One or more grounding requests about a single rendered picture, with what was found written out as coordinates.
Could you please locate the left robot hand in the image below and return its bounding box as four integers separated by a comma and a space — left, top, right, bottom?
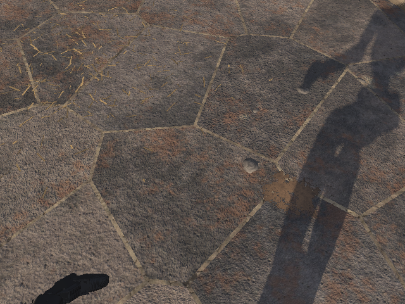
32, 273, 109, 304

